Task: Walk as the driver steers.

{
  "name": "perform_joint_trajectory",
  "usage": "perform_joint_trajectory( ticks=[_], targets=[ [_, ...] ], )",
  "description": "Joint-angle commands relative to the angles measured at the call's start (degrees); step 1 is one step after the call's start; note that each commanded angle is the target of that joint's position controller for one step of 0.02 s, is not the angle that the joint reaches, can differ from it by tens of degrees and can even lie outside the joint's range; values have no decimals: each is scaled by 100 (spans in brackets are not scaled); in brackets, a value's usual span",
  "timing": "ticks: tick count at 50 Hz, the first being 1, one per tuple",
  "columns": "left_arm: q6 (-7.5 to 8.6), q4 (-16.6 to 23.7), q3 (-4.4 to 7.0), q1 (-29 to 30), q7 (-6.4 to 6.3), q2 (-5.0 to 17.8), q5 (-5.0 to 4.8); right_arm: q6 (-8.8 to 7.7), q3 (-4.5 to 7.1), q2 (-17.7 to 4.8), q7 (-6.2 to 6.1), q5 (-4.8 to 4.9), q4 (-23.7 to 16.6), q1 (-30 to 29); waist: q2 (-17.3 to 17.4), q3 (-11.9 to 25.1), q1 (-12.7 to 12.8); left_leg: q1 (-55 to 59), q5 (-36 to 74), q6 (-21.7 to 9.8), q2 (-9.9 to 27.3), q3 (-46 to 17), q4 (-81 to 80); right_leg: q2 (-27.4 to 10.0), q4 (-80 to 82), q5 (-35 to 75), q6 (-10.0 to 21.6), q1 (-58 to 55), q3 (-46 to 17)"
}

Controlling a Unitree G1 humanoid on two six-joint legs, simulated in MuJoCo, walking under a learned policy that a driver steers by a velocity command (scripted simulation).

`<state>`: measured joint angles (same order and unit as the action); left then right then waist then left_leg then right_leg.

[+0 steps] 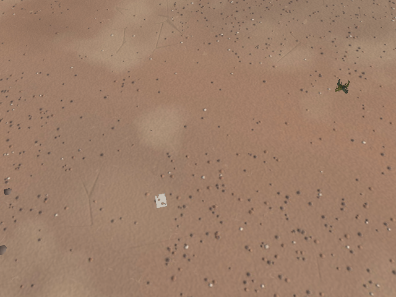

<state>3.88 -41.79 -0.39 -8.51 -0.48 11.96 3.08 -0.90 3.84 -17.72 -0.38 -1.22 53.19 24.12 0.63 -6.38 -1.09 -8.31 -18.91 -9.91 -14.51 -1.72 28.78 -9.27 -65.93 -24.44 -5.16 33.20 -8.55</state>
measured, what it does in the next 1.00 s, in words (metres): walks ahead: right foot, then left foot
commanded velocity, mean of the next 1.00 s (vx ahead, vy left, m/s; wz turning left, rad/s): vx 0.19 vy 0.00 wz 0.05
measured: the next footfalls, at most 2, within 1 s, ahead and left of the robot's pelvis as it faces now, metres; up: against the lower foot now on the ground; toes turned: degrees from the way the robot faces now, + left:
right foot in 0.12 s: +0.35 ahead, -0.19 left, +0.00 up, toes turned +11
left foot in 0.46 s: +0.33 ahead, +0.06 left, +0.00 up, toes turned +12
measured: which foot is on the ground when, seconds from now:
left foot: down 0.00-0.12, up 0.14-0.44, down 0.46-0.82, up 0.84-1.00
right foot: up 0.00-0.10, down 0.12-1.00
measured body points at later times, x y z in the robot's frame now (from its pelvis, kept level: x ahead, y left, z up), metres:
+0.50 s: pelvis +0.25 -0.06 +0.01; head +0.27 -0.03 +0.46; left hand +0.28 +0.23 -0.12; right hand +0.51 -0.25 -0.07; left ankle +0.29 +0.05 -0.72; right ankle +0.30 -0.20 -0.71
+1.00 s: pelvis +0.28 -0.06 +0.01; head +0.33 -0.05 +0.46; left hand +0.41 +0.23 -0.09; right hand +0.45 -0.34 -0.08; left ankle +0.27 +0.06 -0.69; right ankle +0.31 -0.20 -0.72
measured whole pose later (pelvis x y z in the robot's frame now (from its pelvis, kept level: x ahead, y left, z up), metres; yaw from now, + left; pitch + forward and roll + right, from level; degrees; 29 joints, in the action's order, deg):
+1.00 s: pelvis +0.28 -0.06 +0.01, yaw -2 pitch +3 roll +1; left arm -1.7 -41.0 5.6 -11.0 -2.0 17.8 -2.0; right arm -0.1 5.6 -16.5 -2.3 0.5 42.5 3.7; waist -1.9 -3.0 1.2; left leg -23.7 -25.4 1.5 -5.1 -4.7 44.3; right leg 3.0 -30.9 -13.3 -1.4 20.7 -13.2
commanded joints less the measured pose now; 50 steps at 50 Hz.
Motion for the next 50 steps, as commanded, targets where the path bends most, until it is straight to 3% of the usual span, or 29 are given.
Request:
perform_joint_trajectory(
  ticks=[1,3,4,5,6,7,8,9,10,11,13,15,17,20,22,23,24,25,26,28,30,34,36,37,41,44,45,47,50],
  targets=[
    [41,296,231,-506,14,831,-137,-321,295,-1168,11,20,-822,-1225,-298,50,689,-2354,3821,-706,1577,-1664,-985,379,2044,1549,1,-2067,650],
    [66,110,286,-963,-4,889,-235,-281,341,-1082,95,111,-827,-1172,-193,667,698,-2274,3434,-238,973,-1283,-29,923,2669,2721,137,-3050,930],
    [245,183,450,-774,-86,944,-359,-303,270,-621,-67,641,-951,-1065,-816,936,644,-2500,2797,55,858,-1630,454,1288,3196,3190,-32,-3856,814],
    [268,144,501,-1224,-111,942,-366,-294,201,-637,-124,586,-851,-1069,-643,1332,1058,-2214,2755,347,700,-1406,1343,1220,3389,3488,10,-4340,793],
    [264,-2,553,-2048,-125,1043,-324,-270,110,-332,-139,377,-857,-1143,-511,1702,1443,-2286,1568,687,444,-1096,2826,685,3216,4217,271,-4909,496],
    [231,91,496,-2171,-78,1411,-177,-228,-48,293,-158,171,-956,-346,-1849,2322,866,-2513,-2435,953,-38,-799,4960,-1004,3463,6568,1109,-5151,-1722],
    [257,217,518,-1776,5,1585,-56,-203,-30,60,-103,379,-1058,498,-2298,2747,325,-2874,-2124,1087,217,-1209,5930,-1745,3914,6055,1881,-5115,-3927],
    [217,393,590,-970,9,1539,-176,-63,6,-188,-96,496,-991,470,-1759,2269,138,-3283,-1629,1217,712,-999,6305,-1789,4066,3960,2160,-4561,-3926],
    [131,499,513,-425,3,1139,-251,71,43,-316,-111,474,-1051,-142,-1017,1502,199,-3391,-1252,1241,1032,-562,6074,-1338,4300,2980,1967,-3626,-2999],
    [56,517,447,-108,5,1003,-237,171,86,-369,-133,399,-1093,-438,-529,1071,101,-3166,-1005,1220,1214,-463,5831,-1049,4376,2690,1793,-2756,-2275],
    [44,398,449,108,5,1017,-254,267,57,-218,-105,320,-1275,-748,-466,540,-58,-2552,-982,1101,1482,-431,4356,-580,4618,3082,1543,-1559,-1130],
    [65,233,536,50,-18,1182,-248,179,-48,63,-81,213,-1376,-954,-570,837,-11,-1832,-690,1106,1455,-101,2807,-354,4657,4598,1595,-1438,-338],
    [25,151,596,63,-57,1271,-353,105,-80,28,-29,206,-1374,-1057,-757,1392,8,-1220,93,1116,1446,-74,1811,-398,4541,5063,1685,-1767,-81],
    [-55,123,581,248,-82,1229,-479,141,-41,-165,37,178,-1377,-1236,-661,1541,-84,-481,1172,985,1382,39,696,-429,4424,3975,1588,-1714,59],
    [-84,27,499,166,-62,996,-470,161,4,-245,48,69,-1388,-1376,-529,1353,-109,220,1775,736,1349,67,-37,-98,4153,2378,1225,-1241,250],
    [-80,-41,411,-66,-35,730,-343,167,40,-482,9,-25,-1482,-1415,14,1342,-40,577,2503,494,1989,-674,-408,258,3585,1377,834,-913,559],
    [-88,-7,319,-540,-7,485,-210,210,32,-721,-48,-116,-1647,-1750,1202,1496,382,440,2896,-249,3152,-1882,-707,793,2782,-324,403,-739,1038],
    [-159,24,352,-243,-41,705,-257,195,-49,-364,-49,-156,-1605,-1705,1251,1517,41,27,1800,-666,3224,-2203,-1058,677,2363,-811,267,-836,716],
    [-217,26,407,-143,-60,889,-322,152,-80,-277,-38,-121,-1552,-1892,1073,1253,103,-141,1245,-545,2972,-2049,-1095,615,2205,-678,226,-820,659],
    [-299,-123,449,-188,-123,938,-259,78,-85,-285,-31,-24,-1507,-2199,788,1112,177,-305,1516,-252,2689,-1666,-971,543,2298,-377,135,-955,622],
    [-316,-351,374,-515,-89,713,-304,51,-125,-153,-60,-26,-1406,-2413,532,1228,378,-533,2241,-91,2541,-1078,-731,538,2848,303,100,-1675,720],
    [-344,-121,470,-151,-28,1155,-357,157,107,-619,-209,142,-1252,-1923,457,1136,171,-22,2487,33,2587,-804,-263,707,3285,1711,314,-1454,919],
    [-396,-51,545,-62,3,1273,-407,187,150,-495,-294,68,-1286,-1756,-134,1076,-4,6,2031,241,2296,-339,15,571,3110,2707,676,-1156,597],
    [-420,-21,561,-96,5,1207,-424,206,178,-461,-336,53,-1286,-1785,-171,1074,32,36,1919,317,2219,-160,177,529,3154,2741,802,-1025,429],
    [-438,165,688,-231,-53,1458,-363,327,217,-141,-394,57,-1475,-2235,-698,996,189,-519,1393,657,1691,317,963,110,3764,2493,1334,-904,-1021],
    [-343,279,799,-524,-92,1717,-296,202,211,-5,-295,79,-1662,-2608,-1631,1104,460,-2368,-1463,947,872,-50,2365,-478,4531,3374,2050,-2448,-2518],
    [-288,341,825,-476,-111,1739,-316,125,240,-100,-256,125,-1623,-2466,-1327,1296,375,-2659,-1615,951,929,-447,2892,-542,4390,3696,2069,-2815,-2584],
    [-333,488,856,-25,-162,1625,-511,14,245,-206,-230,164,-1508,-2199,-867,1411,126,-2678,-1070,1070,1092,-602,2177,-250,4132,3945,1666,-3035,-2188],
    [-626,664,900,235,-225,1564,-559,-107,193,-133,-103,233,-1409,-1965,-1019,1598,85,-1472,-300,1280,907,-395,772,140,4081,3886,1412,-2596,-2027]
  ],
)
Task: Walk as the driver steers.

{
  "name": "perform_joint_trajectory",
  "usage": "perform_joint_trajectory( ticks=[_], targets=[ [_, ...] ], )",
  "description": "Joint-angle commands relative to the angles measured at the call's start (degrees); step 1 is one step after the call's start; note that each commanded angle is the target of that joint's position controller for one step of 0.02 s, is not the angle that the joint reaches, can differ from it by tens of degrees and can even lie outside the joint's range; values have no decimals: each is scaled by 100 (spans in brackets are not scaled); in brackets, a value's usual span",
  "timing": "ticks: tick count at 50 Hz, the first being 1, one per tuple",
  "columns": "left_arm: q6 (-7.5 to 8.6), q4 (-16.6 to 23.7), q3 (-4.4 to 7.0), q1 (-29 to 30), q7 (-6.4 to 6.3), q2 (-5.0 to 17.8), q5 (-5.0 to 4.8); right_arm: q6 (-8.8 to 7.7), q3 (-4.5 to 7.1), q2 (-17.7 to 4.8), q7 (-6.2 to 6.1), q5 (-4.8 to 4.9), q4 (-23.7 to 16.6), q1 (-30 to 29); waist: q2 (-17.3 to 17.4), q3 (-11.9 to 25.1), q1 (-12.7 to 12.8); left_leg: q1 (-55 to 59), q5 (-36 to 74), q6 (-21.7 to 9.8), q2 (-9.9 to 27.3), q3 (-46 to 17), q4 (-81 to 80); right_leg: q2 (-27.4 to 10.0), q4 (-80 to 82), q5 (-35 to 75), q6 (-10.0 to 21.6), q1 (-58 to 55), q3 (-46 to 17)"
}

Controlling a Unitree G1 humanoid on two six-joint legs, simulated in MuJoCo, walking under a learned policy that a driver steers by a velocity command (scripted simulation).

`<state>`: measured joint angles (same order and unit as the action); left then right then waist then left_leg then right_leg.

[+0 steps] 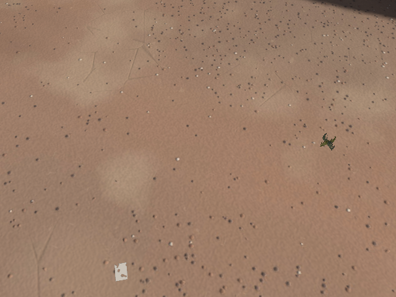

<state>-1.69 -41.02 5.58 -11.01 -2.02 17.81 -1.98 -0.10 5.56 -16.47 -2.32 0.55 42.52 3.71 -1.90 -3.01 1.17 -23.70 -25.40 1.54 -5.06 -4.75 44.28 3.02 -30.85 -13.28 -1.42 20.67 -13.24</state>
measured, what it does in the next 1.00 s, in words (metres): steps on the spot, turning right: left foot, then right foot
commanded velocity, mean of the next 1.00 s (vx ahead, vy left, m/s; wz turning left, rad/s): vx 0.00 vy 0.00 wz -0.37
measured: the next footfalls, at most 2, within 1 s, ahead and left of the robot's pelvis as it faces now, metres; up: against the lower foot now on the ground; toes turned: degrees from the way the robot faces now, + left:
left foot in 0.06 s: +0.05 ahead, +0.11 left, +0.00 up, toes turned -10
right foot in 0.56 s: -0.03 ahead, -0.14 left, +0.00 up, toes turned -36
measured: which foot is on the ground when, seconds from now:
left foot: up 0.00-0.04, down 0.06-0.56, up 0.58-1.00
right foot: down 0.00-0.06, up 0.08-0.54, down 0.56-1.00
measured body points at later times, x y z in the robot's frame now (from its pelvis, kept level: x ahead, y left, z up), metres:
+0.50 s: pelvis -0.01 +0.01 +0.00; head +0.04 -0.01 +0.45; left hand +0.28 +0.16 -0.09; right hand -0.01 -0.31 -0.10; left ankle +0.01 +0.12 -0.74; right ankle -0.05 -0.13 -0.70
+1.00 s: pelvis -0.01 -0.03 +0.00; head +0.04 -0.03 +0.45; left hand +0.26 +0.16 -0.10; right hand +0.02 -0.34 -0.10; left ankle +0.04 +0.09 -0.70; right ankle -0.06 -0.12 -0.74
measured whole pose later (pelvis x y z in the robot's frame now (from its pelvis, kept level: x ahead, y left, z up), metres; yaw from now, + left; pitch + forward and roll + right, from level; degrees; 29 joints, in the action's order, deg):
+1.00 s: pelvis -0.01 -0.03 +0.00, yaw -18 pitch +1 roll -1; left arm -1.4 -40.9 4.3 -3.4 -1.7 14.7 0.7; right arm 5.6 5.1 -16.5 0.7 1.5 39.6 10.5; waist -0.1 -4.4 -1.6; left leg -25.9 -23.1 3.5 6.1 4.7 49.4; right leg -4.8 -26.9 -16.3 0.8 11.1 17.5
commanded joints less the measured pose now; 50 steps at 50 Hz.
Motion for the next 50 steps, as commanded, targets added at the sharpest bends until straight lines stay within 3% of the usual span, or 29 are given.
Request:
perform_joint_trajectory(
  ticks=[1,2,3,4,5,6,7,8,9,11,14,20,25,26,27,28,29,30,31,32,33,34,35,37,41,46,50],
  targets=[
    [-115,667,310,605,-61,962,-57,-192,47,-322,145,91,-266,332,-809,1272,-246,581,675,141,-66,-32,-1350,-970,566,2491,946,-1100,-1565],
    [-142,753,291,783,-59,893,-102,-185,93,-389,173,110,-157,668,-761,1226,-449,1243,1408,107,-23,84,-2230,-767,468,1835,758,-720,-1485],
    [-161,765,226,593,-60,626,-78,-145,186,-625,155,83,-71,874,-368,1232,-394,2130,1925,-77,594,-336,-2662,-374,-10,347,476,26,-1195],
    [-160,697,112,-66,-24,125,36,-55,239,-1118,70,-73,-239,644,1372,1249,71,2789,2634,-827,2129,-2054,-2741,565,-1556,-2102,117,1304,-160],
    [-52,816,253,-119,6,671,74,-65,212,-1096,116,-389,-393,496,1619,1074,88,2015,2778,-1483,2994,-2864,-2967,178,-2594,-2342,-63,1709,-74],
    [-43,713,382,-61,20,1090,54,-96,147,-823,92,-377,-552,101,1100,686,179,1679,2502,-1528,2773,-2251,-2986,-148,-3232,-1886,-145,1684,143],
    [-85,584,418,-101,0,1129,50,-101,86,-585,49,-285,-599,-196,798,445,236,1465,2013,-1264,2272,-1512,-2929,-269,-3448,-1395,-197,1700,309],
    [-145,477,403,-170,-28,991,64,-86,50,-500,-23,-206,-672,-321,712,408,225,1502,1752,-1078,1947,-1043,-2894,-290,-3728,-1013,-252,1781,407],
    [-188,484,367,-209,-9,857,60,-76,20,-473,-86,-160,-679,-329,797,307,183,1445,2106,-1082,1834,-637,-2865,-348,-4034,-773,-340,1851,545],
    [-194,688,300,57,36,708,6,-49,-9,-465,-176,-199,-658,-48,826,304,-3,1536,2489,-1223,1769,-116,-2907,-487,-4105,-463,-486,1963,900],
    [-180,979,195,456,98,532,-5,10,32,-607,-208,-221,-586,412,853,414,-298,2186,2759,-1446,2017,102,-2918,-726,-3467,-384,-654,2212,1071],
    [-213,1196,122,608,291,405,50,34,189,-938,-28,-162,-632,358,877,524,-329,2266,3040,-1480,2367,848,-2821,-971,-2233,-494,-487,1510,1439],
    [-376,1237,201,607,418,476,-10,-10,303,-1069,201,64,-584,272,1009,686,-192,2298,3694,-1113,2553,1377,-2228,-768,-1018,-698,-54,484,1893],
    [-396,1232,205,556,433,437,22,-6,307,-1078,221,144,-550,308,991,714,-139,2181,3807,-992,2520,1408,-1945,-645,-484,-640,85,102,1907],
    [-387,1146,239,268,408,453,72,9,280,-1025,241,224,-467,327,821,774,75,1902,3773,-763,2366,1563,-1450,-459,400,-26,286,-578,1890],
    [-356,1009,354,-156,305,806,123,-16,190,-784,283,171,-343,626,95,1021,183,1102,3227,-372,1963,1838,-527,-535,949,1755,540,-1851,1416],
    [-266,1062,419,-420,162,1412,207,-74,-43,-285,340,-189,-658,464,-1733,1300,97,-977,-1020,150,1251,1963,1313,-2243,495,5265,1215,-3369,-647],
    [-73,1133,273,-247,181,1173,372,-32,23,-538,288,-162,-553,458,-1256,1982,233,-1182,-1638,327,1051,954,2353,-3085,578,5131,2280,-2695,-994],
    [62,1028,76,-159,232,639,398,30,67,-783,266,32,-459,198,-588,1835,329,-931,-1313,271,1201,521,2473,-2614,696,4594,2104,-2367,-175],
    [157,809,-30,126,234,338,346,66,8,-576,251,114,-383,284,-623,1434,92,-955,-1037,194,1237,372,2027,-2177,769,3768,1723,-2152,371],
    [190,741,-57,393,213,269,299,110,2,-588,191,79,-234,368,-487,1154,-2,-917,-687,206,1215,292,1759,-1982,863,3257,1480,-1978,641],
    [214,666,-70,608,176,279,311,166,42,-679,151,42,-133,497,-551,945,-100,-602,-235,265,1075,229,1747,-1924,943,3465,1428,-1554,928],
    [232,643,-64,719,129,341,371,207,83,-774,132,71,-52,690,-593,884,-203,-359,33,311,955,234,1795,-1875,1015,3577,1410,-1331,1182],
    [197,626,26,820,24,567,377,264,135,-898,97,136,-102,769,-633,796,-197,-566,182,402,871,410,1881,-1984,1154,3181,1453,-1440,1323],
    [105,491,16,787,-112,458,363,408,86,-659,101,129,-339,536,-529,477,-45,-976,334,472,1116,476,1598,-2231,1461,1730,1463,-1542,1426],
    [89,389,95,843,-66,558,339,451,41,-461,250,66,-672,400,-442,442,-27,-799,258,322,1257,748,905,-2426,1425,1684,1457,-1623,1816],
    [107,366,198,906,80,750,173,534,88,-491,364,108,-885,456,-515,643,-129,-310,170,29,1138,1058,219,-2566,1017,2478,1235,-1794,2144]
  ],
)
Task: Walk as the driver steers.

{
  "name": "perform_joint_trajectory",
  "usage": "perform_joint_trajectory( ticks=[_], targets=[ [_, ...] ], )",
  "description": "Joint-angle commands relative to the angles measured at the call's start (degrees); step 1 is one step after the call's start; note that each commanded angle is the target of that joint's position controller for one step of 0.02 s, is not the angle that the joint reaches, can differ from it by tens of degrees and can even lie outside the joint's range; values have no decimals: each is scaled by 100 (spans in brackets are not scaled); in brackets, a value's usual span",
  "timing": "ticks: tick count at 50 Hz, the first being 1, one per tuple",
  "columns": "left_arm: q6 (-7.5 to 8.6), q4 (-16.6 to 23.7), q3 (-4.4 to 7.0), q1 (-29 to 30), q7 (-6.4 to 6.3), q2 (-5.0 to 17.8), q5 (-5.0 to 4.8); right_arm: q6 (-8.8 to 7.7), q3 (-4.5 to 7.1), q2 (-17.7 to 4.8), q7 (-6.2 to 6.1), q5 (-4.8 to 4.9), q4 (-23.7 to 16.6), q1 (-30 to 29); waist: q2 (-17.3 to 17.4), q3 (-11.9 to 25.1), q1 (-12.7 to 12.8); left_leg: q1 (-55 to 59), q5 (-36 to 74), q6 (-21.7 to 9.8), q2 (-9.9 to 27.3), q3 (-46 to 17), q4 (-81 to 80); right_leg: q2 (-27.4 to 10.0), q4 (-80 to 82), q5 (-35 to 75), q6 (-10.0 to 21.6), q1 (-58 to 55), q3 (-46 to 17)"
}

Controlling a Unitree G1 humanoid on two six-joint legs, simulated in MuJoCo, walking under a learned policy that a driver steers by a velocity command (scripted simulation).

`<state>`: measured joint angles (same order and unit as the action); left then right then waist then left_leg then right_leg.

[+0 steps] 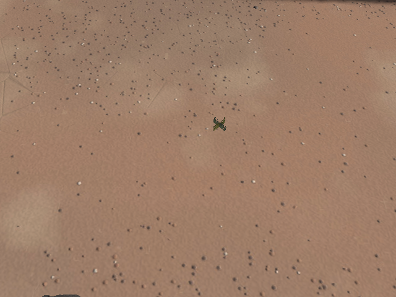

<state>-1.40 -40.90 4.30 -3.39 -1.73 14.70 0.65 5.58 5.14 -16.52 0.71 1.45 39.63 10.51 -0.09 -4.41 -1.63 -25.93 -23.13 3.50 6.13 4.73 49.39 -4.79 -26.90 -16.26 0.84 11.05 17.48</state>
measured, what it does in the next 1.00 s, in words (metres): steps on the spot, turning left: left foot, then right foot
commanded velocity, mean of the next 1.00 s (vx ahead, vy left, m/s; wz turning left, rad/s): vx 0.00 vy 0.00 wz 0.39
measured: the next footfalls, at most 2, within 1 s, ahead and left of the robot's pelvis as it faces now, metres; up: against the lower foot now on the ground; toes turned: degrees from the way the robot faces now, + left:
left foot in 0.08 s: +0.04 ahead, +0.13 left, +0.00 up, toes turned +12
right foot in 0.64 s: +0.20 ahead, -0.03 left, +0.00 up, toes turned +39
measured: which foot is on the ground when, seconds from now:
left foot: up 0.00-0.06, down 0.08-1.00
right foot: down 0.00-0.10, up 0.12-0.62, down 0.64-0.92, up 0.94-1.00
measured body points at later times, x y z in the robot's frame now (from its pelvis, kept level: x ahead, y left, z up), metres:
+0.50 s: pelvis +0.04 +0.05 +0.01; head +0.07 +0.10 +0.45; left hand +0.09 +0.39 -0.10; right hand +0.33 -0.15 -0.05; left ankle +0.00 +0.12 -0.74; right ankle +0.16 -0.09 -0.69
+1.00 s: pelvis +0.08 +0.04 +0.00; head +0.12 +0.06 +0.44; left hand +0.15 +0.38 -0.09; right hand +0.31 -0.19 -0.10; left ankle -0.01 +0.12 -0.74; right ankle +0.14 -0.06 -0.70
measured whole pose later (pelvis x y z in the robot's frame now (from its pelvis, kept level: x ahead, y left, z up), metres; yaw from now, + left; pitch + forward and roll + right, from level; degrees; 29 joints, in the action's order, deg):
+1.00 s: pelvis +0.08 +0.04 +0.00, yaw +20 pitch +2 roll +1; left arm -1.5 -37.8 5.3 -7.3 0.3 19.7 -2.1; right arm 0.9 5.1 -16.9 -2.3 -1.1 37.8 11.8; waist -2.1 -2.5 -0.7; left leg -10.6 -20.3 -2.2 -3.2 -1.8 28.6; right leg 5.9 -50.2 -26.8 -1.6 27.0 -9.1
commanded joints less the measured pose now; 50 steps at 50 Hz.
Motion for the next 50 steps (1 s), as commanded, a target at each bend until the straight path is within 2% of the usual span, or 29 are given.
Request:
perform_joint_trajectory(
  ticks=[1,3,4,5,6,7,8,9,10,11,13,17,21,26,30,31,32,33,34,35,38,39,42,44,46,47,48,49,50],
  targets=[
    [80,344,346,167,89,1096,-143,-4,151,-498,84,34,-639,-190,-729,835,104,67,-19,-261,-25,177,-536,-1810,467,2881,898,-890,-857],
    [47,274,367,220,152,1077,-278,26,223,-523,91,50,-617,135,-638,961,-162,822,638,-531,-262,377,-1521,-1657,-215,2874,499,-728,-511],
    [32,132,353,-30,201,941,-291,-9,351,-775,7,18,-509,568,-159,1065,-339,1658,1592,-805,-443,137,-2198,-1255,-1137,2619,153,-277,-238],
    [42,298,294,146,197,723,-108,-77,593,-1578,-125,-5,-502,1021,1355,1019,-477,2825,4633,-1391,600,-1701,-2598,-549,-3022,-28,-374,1463,-25],
    [123,776,200,560,138,511,44,-238,604,-2081,-65,-270,-666,802,2084,1539,-211,3111,5133,-2727,1630,-3882,-2746,437,-4446,-2579,-697,2899,-1137],
    [124,680,288,764,105,868,23,-432,531,-1749,35,-254,-712,714,931,1750,-430,3144,4273,-2766,1653,-3530,-2978,322,-4881,-2502,-643,3180,-1927],
    [170,743,280,884,77,839,-84,-544,460,-1583,4,-168,-646,603,718,1359,-281,2905,3638,-2428,1325,-3074,-3039,296,-4743,-1953,-462,3287,-2099],
    [201,630,289,760,8,813,-58,-560,422,-1429,-72,-32,-636,296,323,1023,-50,2696,3201,-2066,986,-2722,-3014,192,-4383,-1366,-390,3353,-2208],
    [203,583,331,625,-44,953,6,-520,342,-1219,-151,66,-702,-12,368,890,119,2479,3180,-1859,826,-2531,-2990,161,-4092,-927,-376,3269,-2267],
    [205,518,347,476,-33,969,11,-481,292,-1133,-224,49,-812,-163,475,941,224,2268,3351,-1775,671,-2397,-2997,245,-4055,-625,-389,2973,-2273],
    [206,421,308,269,5,830,-4,-454,289,-1159,-286,-22,-890,-151,428,1127,261,2238,3633,-1734,515,-2312,-2935,444,-3812,-257,-462,2728,-2276],
    [195,435,239,369,-4,701,-51,-417,313,-1263,-337,6,-919,-5,617,1001,174,2092,2942,-1639,281,-2604,-2889,713,-2863,-41,-610,2630,-2409],
    [246,448,243,479,27,751,-75,-358,321,-1288,-346,-14,-1045,-113,850,895,108,1872,2234,-1511,109,-3093,-2762,858,-2066,11,-646,2386,-2565],
    [407,442,258,459,117,843,-95,-289,313,-1298,-305,-26,-1197,-227,1035,1052,17,1999,3006,-1467,31,-3727,-2306,965,-1304,-162,-543,1942,-2706],
    [469,247,213,-132,262,870,-55,-284,69,-913,-268,-53,-1205,-448,992,1363,120,1893,3833,-1308,6,-3391,-1803,623,-273,622,-282,683,-2318],
    [489,260,148,-126,301,749,-7,-306,-35,-689,-259,-87,-1113,-323,780,1303,159,1661,3251,-1112,-182,-3234,-1823,479,442,1638,-139,87,-2449],
    [487,356,88,40,303,812,105,-352,-170,-290,-242,-252,-999,26,-20,1359,-55,1490,1805,-770,-666,-2743,-1388,-220,768,2858,98,-378,-3355],
    [470,395,-24,412,299,747,199,-388,-150,-358,-234,-358,-832,638,-915,1047,-615,1465,-475,-423,-1173,-2229,-1184,-729,607,3911,738,-28,-3971],
    [464,341,-104,472,309,547,156,-406,-106,-570,-242,-402,-833,559,-1237,799,-626,1498,-356,-139,-966,-1861,-1408,-933,804,3073,1293,449,-4529],
    [445,355,-77,398,336,609,40,-438,-59,-749,-249,-372,-785,238,-1028,685,-385,1570,93,-118,-903,-1760,-1750,-589,818,2375,1139,420,-4394],
    [348,374,176,7,274,1463,-198,-437,14,-804,-249,-271,-843,-255,-788,658,-68,1519,531,-239,-1048,-1363,-1849,-193,656,1485,757,323,-4371],
    [320,412,204,-39,233,1520,-213,-455,8,-722,-251,-235,-822,-199,-860,674,-82,1414,405,-255,-1078,-1226,-1798,-204,602,1444,790,253,-4495],
    [236,545,221,-148,163,1304,-266,-542,29,-556,-278,-172,-704,7,-976,924,-46,1302,361,-274,-1093,-1098,-1783,-211,263,2292,924,-22,-4781],
    [164,656,246,-121,133,1236,-298,-593,76,-537,-264,-159,-603,202,-744,1202,-59,1666,908,-345,-932,-1129,-2031,-49,-69,2644,827,111,-4678],
    [92,796,227,-114,116,1084,-362,-581,180,-770,-244,-218,-544,107,359,1103,104,2316,2926,-767,-224,-1686,-2368,661,-840,1532,353,1151,-3714],
    [81,796,209,-242,134,1033,-345,-569,221,-855,-252,-295,-541,142,993,998,88,2824,4284,-1246,587,-2349,-2578,1122,-1480,156,32,2033,-3073],
    [70,762,255,-437,181,1076,-269,-574,198,-772,-303,-309,-628,-69,1287,969,180,2936,5216,-1816,1507,-2815,-2617,1054,-2678,-1822,-217,2559,-2634],
    [51,749,336,-455,224,1265,-235,-568,144,-651,-353,-270,-712,-98,718,861,154,2754,5417,-1991,1732,-2715,-2601,720,-3621,-1985,-372,2736,-2567],
    [-16,747,348,-454,248,1205,-280,-561,116,-604,-398,-234,-745,-282,366,716,264,2587,5207,-1849,1559,-2293,-2552,511,-3968,-1720,-486,2783,-2478]
  ],
)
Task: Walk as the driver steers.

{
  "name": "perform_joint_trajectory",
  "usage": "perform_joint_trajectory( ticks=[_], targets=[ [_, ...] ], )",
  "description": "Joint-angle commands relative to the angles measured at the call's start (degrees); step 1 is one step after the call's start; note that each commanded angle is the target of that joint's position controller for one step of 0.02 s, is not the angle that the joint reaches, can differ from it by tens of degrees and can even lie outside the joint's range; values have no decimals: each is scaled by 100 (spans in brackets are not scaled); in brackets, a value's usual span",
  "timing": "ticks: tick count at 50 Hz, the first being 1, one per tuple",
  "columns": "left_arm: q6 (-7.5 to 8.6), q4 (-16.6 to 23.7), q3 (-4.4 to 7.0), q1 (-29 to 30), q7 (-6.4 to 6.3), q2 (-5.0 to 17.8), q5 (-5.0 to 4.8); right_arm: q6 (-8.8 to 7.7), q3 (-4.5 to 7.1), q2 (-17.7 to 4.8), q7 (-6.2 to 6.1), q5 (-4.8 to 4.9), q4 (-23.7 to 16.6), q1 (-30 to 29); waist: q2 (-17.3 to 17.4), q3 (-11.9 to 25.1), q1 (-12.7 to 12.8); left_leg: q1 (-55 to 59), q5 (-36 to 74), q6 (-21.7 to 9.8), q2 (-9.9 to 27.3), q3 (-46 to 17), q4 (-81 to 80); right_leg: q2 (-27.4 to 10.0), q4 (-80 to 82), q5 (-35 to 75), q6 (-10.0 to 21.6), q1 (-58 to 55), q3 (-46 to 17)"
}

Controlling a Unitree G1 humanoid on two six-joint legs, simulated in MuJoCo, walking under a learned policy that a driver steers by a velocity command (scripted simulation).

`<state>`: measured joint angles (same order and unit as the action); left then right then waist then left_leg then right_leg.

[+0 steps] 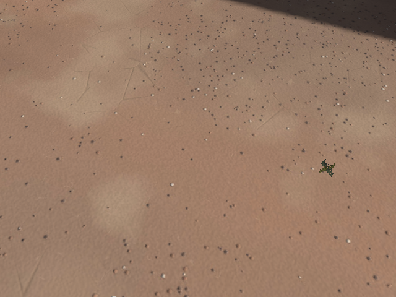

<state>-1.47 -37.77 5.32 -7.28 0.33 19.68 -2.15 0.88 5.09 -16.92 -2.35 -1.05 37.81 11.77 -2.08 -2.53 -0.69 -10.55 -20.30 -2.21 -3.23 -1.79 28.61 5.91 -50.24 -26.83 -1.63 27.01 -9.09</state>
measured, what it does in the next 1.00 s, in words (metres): walks ahead, turning right: right foot, then left foot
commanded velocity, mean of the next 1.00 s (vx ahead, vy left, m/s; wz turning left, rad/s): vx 0.21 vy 0.00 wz -0.36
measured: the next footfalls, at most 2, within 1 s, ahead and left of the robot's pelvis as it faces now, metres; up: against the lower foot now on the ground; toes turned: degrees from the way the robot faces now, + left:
right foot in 0.26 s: +0.06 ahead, -0.16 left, +0.00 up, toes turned -17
left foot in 0.76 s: +0.29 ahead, +0.02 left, +0.00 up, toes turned -19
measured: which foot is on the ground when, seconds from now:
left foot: down 0.00-0.26, up 0.28-0.74, down 0.76-1.00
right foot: up 0.00-0.24, down 0.26-0.76, up 0.78-1.00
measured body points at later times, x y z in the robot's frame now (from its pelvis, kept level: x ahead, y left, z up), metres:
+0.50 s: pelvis +0.04 -0.06 +0.01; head +0.06 -0.09 +0.46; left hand +0.28 +0.15 -0.07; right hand +0.08 -0.39 -0.08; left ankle +0.14 +0.08 -0.67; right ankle +0.02 -0.15 -0.73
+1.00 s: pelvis +0.21 -0.05 +0.01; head +0.25 -0.03 +0.46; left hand +0.43 +0.16 -0.11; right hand +0.23 -0.33 -0.09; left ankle +0.25 +0.03 -0.73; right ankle +0.18 -0.20 -0.68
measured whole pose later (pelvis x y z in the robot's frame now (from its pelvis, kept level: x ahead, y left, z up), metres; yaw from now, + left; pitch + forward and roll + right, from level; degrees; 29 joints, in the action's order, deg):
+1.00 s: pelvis +0.21 -0.05 +0.01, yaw -20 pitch +2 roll -1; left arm 0.2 -40.9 2.2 -11.8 -0.6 17.2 0.2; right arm -2.9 0.3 -13.9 0.1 -1.0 40.6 15.5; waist -2.6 -1.8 -0.7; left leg -13.3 -11.2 -3.4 -1.6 1.3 23.0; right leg -2.1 -50.7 -18.8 -3.9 27.8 -1.6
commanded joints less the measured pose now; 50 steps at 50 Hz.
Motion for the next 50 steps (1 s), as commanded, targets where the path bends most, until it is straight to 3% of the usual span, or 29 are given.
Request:
perform_joint_trajectory(
  ticks=[1,3,5,7,10,12,13,14,15,16,17,18,19,21,24,28,29,30,31,34,37,38,39,40,41,42,43,47,50],
  targets=[
    [-60,461,174,-17,68,510,-16,-92,134,-614,-111,90,-534,-532,501,313,193,1013,4662,-1046,2169,-1176,-507,-729,-1421,-228,-329,1345,317],
    [-74,618,53,291,137,253,-27,-51,193,-803,-150,88,-441,-308,784,208,-72,1178,4750,-939,1854,-595,-565,-824,-1093,329,-443,1476,701],
    [-61,779,-5,469,230,185,-28,23,223,-895,-148,51,-394,-154,888,310,-220,1201,4586,-927,1781,-202,-568,-881,-517,551,-427,1164,962],
    [-59,886,-20,496,288,197,-7,51,262,-1039,-103,88,-368,-152,953,422,-244,1066,4527,-867,1840,116,-524,-885,127,657,-311,641,1188],
    [-150,852,101,159,268,426,30,-49,294,-1143,27,245,-307,-216,1086,595,-73,820,4661,-637,1888,560,-58,-641,959,882,-53,-277,1561],
    [-213,588,299,-801,144,693,57,-191,243,-947,124,319,-245,-267,811,966,455,130,4697,-179,1578,1085,1396,-284,2042,1764,370,-1883,1544],
    [-199,579,472,-1330,13,1223,29,-291,186,-789,176,172,-338,-186,-183,1132,723,-1475,2061,339,1102,1131,2853,-887,2406,4327,896,-3344,180],
    [-97,821,528,-1111,-19,2005,242,-365,1,-291,224,-113,-718,-142,-1676,1756,243,-3097,-2254,679,88,509,4527,-2691,2447,5952,2371,-4042,-2794],
    [51,859,424,-1050,65,1520,317,-347,69,-705,203,-10,-604,-515,-593,2112,689,-3074,-2015,647,219,-571,4941,-2795,2828,4737,2612,-3621,-2806],
    [137,782,342,-753,60,1302,248,-325,82,-799,167,132,-679,-727,-374,1405,470,-3151,-1512,520,332,-574,4743,-2507,2993,3807,2294,-2998,-2299],
    [139,751,296,-447,14,1085,83,-299,100,-801,95,86,-595,-670,-72,891,253,-3093,-1032,485,465,-548,4221,-2062,3111,3004,1886,-2487,-1854],
    [107,745,232,-306,-45,899,-51,-293,136,-892,62,20,-534,-527,-49,857,112,-2826,-583,449,585,-577,3599,-1788,3320,1407,1642,-2115,-1693],
    [101,809,190,-180,-91,874,-29,-297,150,-902,108,33,-506,-506,-186,781,37,-2433,-165,446,512,-493,3291,-1553,3568,148,1563,-1665,-1648],
    [157,827,89,-95,-156,721,91,-330,90,-746,215,110,-305,-187,-585,817,11,-2316,328,532,498,-140,2936,-1546,3805,-701,1536,-1557,-1445],
    [335,573,3,-449,-128,627,177,-450,-72,-439,273,134,-249,-290,-708,652,236,-2068,979,557,638,61,2033,-1508,3851,-393,1369,-1432,-951],
    [532,402,3,-736,-36,840,201,-492,-124,-577,290,272,-405,-505,-783,231,459,-2577,1171,375,824,38,1612,-1986,4091,-838,1381,-1666,-974],
    [421,306,2,-966,101,872,552,-267,-155,-569,491,-221,-267,-434,-771,299,437,-2291,872,384,637,330,1478,-1792,4326,-1241,1202,-1504,-665],
    [515,356,5,-730,51,851,210,-392,-108,-607,386,282,-417,-467,-778,-120,444,-2483,1043,275,817,82,1397,-1987,4151,-617,1312,-1511,-722],
    [539,284,-34,-835,40,765,133,-461,-159,-557,367,309,-414,-506,-527,-111,469,-2560,931,224,831,59,1205,-2032,4088,-313,1343,-1717,-638],
    [482,120,-29,-933,58,799,178,-592,-217,-461,407,218,-454,-459,-286,-149,457,-2026,694,125,761,199,675,-2038,3767,716,1380,-1724,-327],
    [383,53,-102,-777,64,616,157,-593,-106,-632,397,158,-166,466,-156,236,-44,-432,1200,0,375,492,166,-1668,2822,1592,1048,-1242,-30],
    [394,66,-193,-741,46,346,228,-592,-17,-904,345,154,-130,881,252,506,-235,196,1891,-137,773,-65,-32,-1261,1807,1975,712,-1060,395],
    [470,293,-304,-921,16,12,378,-559,104,-1602,302,48,-248,1063,1719,922,-88,1157,2810,-794,1964,-1845,-469,-423,-21,851,111,71,1055],
    [499,306,-250,-857,-32,270,299,-515,98,-1510,321,34,-162,1507,2193,1255,-363,1549,3014,-1501,2571,-3199,-1023,-178,-1363,-904,-144,870,768],
    [475,239,-151,-891,-27,568,173,-514,-1,-1210,325,69,-182,1335,1468,1157,-290,1502,2801,-1454,2537,-2884,-930,-468,-1976,-896,-126,1141,474],
    [432,204,-153,-719,-17,529,129,-510,-58,-1014,321,74,-228,1059,1039,964,-237,1250,2912,-1294,2293,-2282,-838,-651,-2092,-581,-79,1227,501],
    [382,196,-166,-578,-32,433,169,-501,-107,-878,321,79,-243,792,737,778,-163,932,3235,-1152,2077,-1791,-861,-803,-1855,-263,-55,1212,556],
    [211,-39,-234,-822,-88,37,219,-491,-272,-472,224,-10,-178,127,889,758,231,125,4453,-985,1510,-613,-1072,-919,-565,793,-228,-9,625],
    [186,-68,-288,-622,-132,-91,262,-418,-248,-569,181,12,-51,32,888,805,166,134,4779,-953,1377,-294,-965,-840,669,1158,-294,-578,722]
  ],
)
